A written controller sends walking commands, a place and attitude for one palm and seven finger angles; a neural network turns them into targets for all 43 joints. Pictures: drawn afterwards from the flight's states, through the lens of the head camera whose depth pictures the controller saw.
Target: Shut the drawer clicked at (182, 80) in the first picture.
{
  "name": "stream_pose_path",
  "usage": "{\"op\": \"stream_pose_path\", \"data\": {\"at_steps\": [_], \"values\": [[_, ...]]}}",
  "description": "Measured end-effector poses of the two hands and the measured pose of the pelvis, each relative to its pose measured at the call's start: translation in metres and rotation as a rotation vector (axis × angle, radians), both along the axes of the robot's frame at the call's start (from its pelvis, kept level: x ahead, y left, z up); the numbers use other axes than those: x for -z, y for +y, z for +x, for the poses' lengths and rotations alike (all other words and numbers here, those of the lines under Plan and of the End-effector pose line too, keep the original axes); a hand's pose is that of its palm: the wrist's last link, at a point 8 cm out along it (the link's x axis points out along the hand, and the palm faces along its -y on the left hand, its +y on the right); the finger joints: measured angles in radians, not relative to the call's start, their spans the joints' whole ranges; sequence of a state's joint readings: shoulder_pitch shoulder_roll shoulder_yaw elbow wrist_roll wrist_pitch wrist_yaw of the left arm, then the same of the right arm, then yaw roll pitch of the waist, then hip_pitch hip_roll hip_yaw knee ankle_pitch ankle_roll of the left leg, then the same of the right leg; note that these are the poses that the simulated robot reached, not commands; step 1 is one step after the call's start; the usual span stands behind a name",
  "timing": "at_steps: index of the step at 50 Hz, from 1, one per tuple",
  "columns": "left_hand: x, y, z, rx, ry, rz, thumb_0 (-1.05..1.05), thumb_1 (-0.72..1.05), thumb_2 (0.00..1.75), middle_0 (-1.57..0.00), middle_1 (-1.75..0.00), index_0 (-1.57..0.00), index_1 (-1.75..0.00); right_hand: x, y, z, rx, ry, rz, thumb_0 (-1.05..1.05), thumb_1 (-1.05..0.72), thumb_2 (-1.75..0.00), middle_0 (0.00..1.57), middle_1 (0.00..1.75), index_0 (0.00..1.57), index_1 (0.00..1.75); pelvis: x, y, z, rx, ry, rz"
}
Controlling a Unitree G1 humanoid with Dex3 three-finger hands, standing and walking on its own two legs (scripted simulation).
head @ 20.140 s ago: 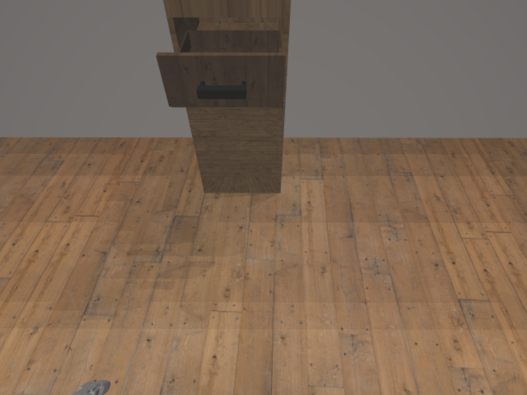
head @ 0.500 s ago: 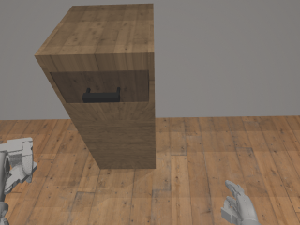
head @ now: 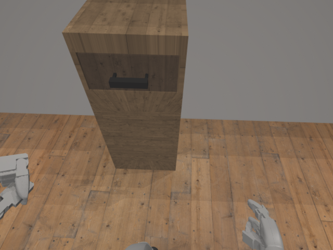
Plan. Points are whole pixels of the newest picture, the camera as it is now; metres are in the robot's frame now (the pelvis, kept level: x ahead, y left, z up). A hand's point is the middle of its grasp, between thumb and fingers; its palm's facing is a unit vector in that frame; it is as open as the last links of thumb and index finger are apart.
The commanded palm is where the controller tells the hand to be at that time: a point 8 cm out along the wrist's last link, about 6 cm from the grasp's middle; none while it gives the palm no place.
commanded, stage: step back with the hand held close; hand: left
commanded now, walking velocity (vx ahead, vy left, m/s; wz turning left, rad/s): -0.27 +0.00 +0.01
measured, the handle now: (129, 79) +0.66 +0.19 +0.01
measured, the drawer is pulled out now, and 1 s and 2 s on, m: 0.00 0.00 0.00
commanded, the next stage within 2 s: stop stepping back and stand still in 0.36 s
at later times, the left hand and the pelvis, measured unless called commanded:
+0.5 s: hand out of the picture +0.10 +0.25 +0.18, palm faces +0.31 -0.85 -0.42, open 3.3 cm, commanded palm +0.05 +0.29 +0.19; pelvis -0.10 +0.02 +0.00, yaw -3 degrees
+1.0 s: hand out of the picture -0.02 +0.30 +0.17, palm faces +0.44 -0.83 -0.34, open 3.3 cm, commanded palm -0.07 +0.33 +0.19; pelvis -0.21 +0.05 +0.00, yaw -2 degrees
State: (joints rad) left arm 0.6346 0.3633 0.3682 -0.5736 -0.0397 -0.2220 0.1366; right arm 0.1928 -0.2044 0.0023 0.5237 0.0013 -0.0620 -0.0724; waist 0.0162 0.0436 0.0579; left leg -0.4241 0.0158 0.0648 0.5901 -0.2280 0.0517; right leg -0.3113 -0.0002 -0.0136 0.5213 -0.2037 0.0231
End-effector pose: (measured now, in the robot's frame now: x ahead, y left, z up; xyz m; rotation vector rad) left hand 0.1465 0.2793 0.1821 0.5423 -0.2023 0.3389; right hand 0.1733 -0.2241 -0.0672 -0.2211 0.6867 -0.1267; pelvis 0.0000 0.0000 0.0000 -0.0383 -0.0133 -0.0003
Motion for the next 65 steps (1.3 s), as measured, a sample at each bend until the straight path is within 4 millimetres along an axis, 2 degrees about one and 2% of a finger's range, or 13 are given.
{"op": "stream_pose_path", "data": {"at_steps": [7,11,16,23,27,31,37,42,45,49,53,61,65], "values": [[0.004,0.004,-0.016,0.054,-0.082,-0.049,0.02,0.89,0.89,-1.41,-1.59,-1.41,-1.6,0.003,-0.001,-0.041,0.027,0.037,-0.064,0.01,-0.9,-0.9,0.2,0.3,0.2,0.3,0.006,0.013,-0.025,0.007,-0.014,-0.018],[-0.007,0.015,-0.023,0.064,-0.109,0.022,0.02,0.88,0.89,-1.41,-1.59,-1.41,-1.6,0.001,0.004,-0.064,0.043,0.051,-0.067,0.02,-0.9,-0.9,0.2,0.3,0.2,0.3,0.002,0.015,-0.042,-0.033,-0.001,-0.05],[-0.024,0.022,-0.054,0.052,-0.129,0.069,0.02,0.89,0.89,-1.41,-1.59,-1.41,-1.6,-0.002,0.012,-0.083,0.017,0.055,-0.034,0.02,-0.9,-0.9,0.2,0.3,0.2,0.3,-0.002,0.012,-0.061,-0.027,0.055,-0.048],[-0.01,0.009,-0.085,0.11,-0.097,0.011,0.02,0.89,0.9,-1.41,-1.59,-1.41,-1.6,0.012,0.017,-0.107,0.007,0.065,-0.011,0.01,-0.9,-0.9,0.2,0.3,0.2,0.3,0.003,0.019,-0.096,0.046,0.045,-0.021],[-0.004,0.017,-0.086,0.131,-0.108,-0.032,0.01,0.88,0.89,-1.41,-1.59,-1.41,-1.6,0.002,0.02,-0.127,0.056,0.05,-0.028,0.02,-0.9,-0.9,0.2,0.3,0.2,0.3,0.002,0.026,-0.102,0.066,0.038,0.001],[0.002,0.023,-0.088,0.149,-0.079,-0.055,0.02,0.89,0.89,-1.41,-1.59,-1.41,-1.6,-0.013,0.024,-0.15,0.066,-0.015,-0.034,0.02,-0.9,-0.9,0.2,0.3,0.2,0.3,-0.003,0.032,-0.131,0.068,-0.007,0.014],[-0.016,0.019,-0.133,0.172,-0.044,-0.008,0.02,0.89,0.89,-1.41,-1.59,-1.41,-1.6,-0.027,0.026,-0.197,0.086,-0.037,-0.021,0.01,-0.9,-0.9,0.2,0.3,0.2,0.3,-0.013,0.034,-0.159,0.063,-0.02,-0.001],[-0.025,0.023,-0.185,0.124,-0.044,0.069,0.02,0.89,0.89,-1.41,-1.59,-1.41,-1.6,-0.008,0.019,-0.224,0.07,0.031,-0.032,0.01,-0.9,-0.9,0.2,0.3,0.2,0.3,-0.005,0.036,-0.189,0.049,0.0,0.028],[-0.024,0.034,-0.203,0.086,-0.097,0.047,0.02,0.88,0.89,-1.41,-1.59,-1.41,-1.6,0.002,0.017,-0.242,0.069,0.096,-0.05,0.01,-0.9,-0.9,0.2,0.3,0.2,0.3,-0.003,0.039,-0.201,0.04,-0.001,0.038],[-0.006,0.057,-0.21,-0.009,-0.143,-0.062,0.01,0.88,0.89,-1.41,-1.59,-1.41,-1.6,-0.001,0.02,-0.261,0.106,0.083,-0.078,0.02,-0.9,-0.9,0.2,0.3,0.2,0.3,-0.002,0.047,-0.209,0.037,0.02,0.037],[0.008,0.056,-0.207,0.01,-0.158,-0.086,0.02,0.89,0.9,-1.41,-1.6,-1.41,-1.6,0.002,0.03,-0.272,0.111,0.009,-0.082,0.02,-0.9,-0.9,0.2,0.3,0.2,0.3,0.009,0.057,-0.227,0.031,-0.006,0.049],[-0.034,0.029,-0.222,0.124,-0.149,0.078,0.02,0.89,0.9,-1.41,-1.59,-1.41,-1.6,0.009,0.053,-0.3,0.081,0.07,0.057,0.01,-0.9,-0.9,0.2,0.3,0.2,0.3,-0.007,0.043,-0.231,0.023,0.001,0.023],[-0.028,0.028,-0.229,0.059,-0.103,0.159,0.01,0.89,0.89,-1.41,-1.59,-1.41,-1.6,0.036,0.043,-0.294,0.063,0.125,0.075,0.01,-0.9,-0.9,0.2,0.3,0.2,0.3,0.008,0.033,-0.23,0.008,0.02,0.04]]}}
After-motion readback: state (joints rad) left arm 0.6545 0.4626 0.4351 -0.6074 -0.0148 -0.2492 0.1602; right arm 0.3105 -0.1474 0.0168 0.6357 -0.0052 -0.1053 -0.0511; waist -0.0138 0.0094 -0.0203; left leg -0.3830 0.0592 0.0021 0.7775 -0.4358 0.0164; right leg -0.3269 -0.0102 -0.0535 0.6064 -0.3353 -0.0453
